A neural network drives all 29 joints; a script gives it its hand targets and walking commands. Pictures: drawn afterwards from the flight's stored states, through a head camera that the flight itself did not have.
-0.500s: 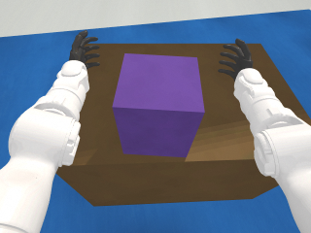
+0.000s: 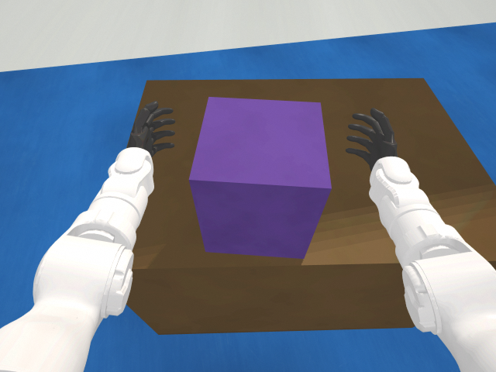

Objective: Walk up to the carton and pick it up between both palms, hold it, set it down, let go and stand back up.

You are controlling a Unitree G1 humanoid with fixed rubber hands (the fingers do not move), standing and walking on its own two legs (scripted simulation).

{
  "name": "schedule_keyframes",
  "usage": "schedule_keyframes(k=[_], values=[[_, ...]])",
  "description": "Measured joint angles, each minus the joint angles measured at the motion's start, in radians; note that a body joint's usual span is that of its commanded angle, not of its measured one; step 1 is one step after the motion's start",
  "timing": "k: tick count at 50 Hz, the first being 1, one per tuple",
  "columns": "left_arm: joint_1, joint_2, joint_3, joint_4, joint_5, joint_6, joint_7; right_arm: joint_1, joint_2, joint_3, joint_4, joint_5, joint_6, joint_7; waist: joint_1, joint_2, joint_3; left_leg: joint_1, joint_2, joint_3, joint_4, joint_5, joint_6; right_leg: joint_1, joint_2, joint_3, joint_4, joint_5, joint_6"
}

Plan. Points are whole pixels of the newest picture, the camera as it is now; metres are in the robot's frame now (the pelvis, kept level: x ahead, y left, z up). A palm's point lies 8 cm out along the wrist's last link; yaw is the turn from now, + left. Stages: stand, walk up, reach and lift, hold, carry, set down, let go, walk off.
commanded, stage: set down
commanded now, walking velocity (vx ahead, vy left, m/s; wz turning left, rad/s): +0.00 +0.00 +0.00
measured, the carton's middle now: (259, 182) +0.47 -0.02 -0.01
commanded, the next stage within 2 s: none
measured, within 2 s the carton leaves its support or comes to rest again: neither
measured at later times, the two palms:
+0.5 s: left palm (137, 188) +0.40 +0.19 +0.08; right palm (387, 196) +0.38 -0.22 +0.07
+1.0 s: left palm (137, 241) +0.34 +0.19 +0.01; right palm (382, 251) +0.32 -0.21 +0.00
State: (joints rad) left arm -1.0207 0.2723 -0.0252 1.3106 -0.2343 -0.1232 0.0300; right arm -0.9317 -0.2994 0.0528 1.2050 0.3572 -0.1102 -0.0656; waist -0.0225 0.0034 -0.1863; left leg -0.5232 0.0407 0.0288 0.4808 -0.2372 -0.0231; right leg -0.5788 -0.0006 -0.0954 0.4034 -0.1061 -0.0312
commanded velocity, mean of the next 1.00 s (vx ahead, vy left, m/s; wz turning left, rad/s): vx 0.00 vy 0.00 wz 0.00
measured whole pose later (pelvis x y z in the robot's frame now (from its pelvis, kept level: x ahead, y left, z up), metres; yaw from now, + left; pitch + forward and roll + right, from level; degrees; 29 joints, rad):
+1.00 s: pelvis -0.01 +0.00 +0.00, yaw +1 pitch +8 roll +0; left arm -0.47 0.20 0.02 1.09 -0.17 -0.42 -0.01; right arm -0.42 -0.19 0.05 1.04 0.29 -0.42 -0.07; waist -0.04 0.01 -0.11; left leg -0.41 0.03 0.01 0.56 -0.29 -0.02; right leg -0.48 -0.02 -0.10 0.52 -0.19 -0.04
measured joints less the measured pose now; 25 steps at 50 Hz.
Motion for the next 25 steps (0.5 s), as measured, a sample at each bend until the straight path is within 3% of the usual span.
schedule_keyframes(k=[6,11,17,25], values=[[0.093,-0.012,0.027,-0.095,0.024,0.003,0.008,0.066,0.005,0.006,-0.042,0.005,-0.019,-0.006,-0.001,0.007,0.001,0.016,0.001,0.002,0.006,-0.005,-0.002,0.012,0.001,0.003,0.011,-0.007,-0.002],[0.087,-0.008,0.014,-0.065,-0.008,-0.007,0.008,0.071,-0.006,0.020,-0.034,0.019,-0.015,-0.005,0.002,0.005,-0.001,0.024,0.002,0.008,0.018,-0.010,-0.001,0.014,0.002,0.009,0.031,-0.014,-0.004],[0.106,-0.010,0.016,-0.033,0.007,-0.057,-0.018,0.087,-0.001,0.057,-0.010,0.041,-0.051,-0.008,-0.003,-0.005,0.012,0.060,0.003,0.006,0.017,-0.008,-0.001,0.046,0.002,0.007,0.039,-0.019,-0.007],[0.192,-0.018,0.002,-0.012,0.005,-0.137,-0.017,0.160,0.035,0.057,0.011,0.038,-0.111,-0.001,-0.002,-0.008,0.018,0.056,-0.004,0.002,0.036,-0.010,-0.001,0.039,-0.007,0.004,0.070,-0.028,-0.009]])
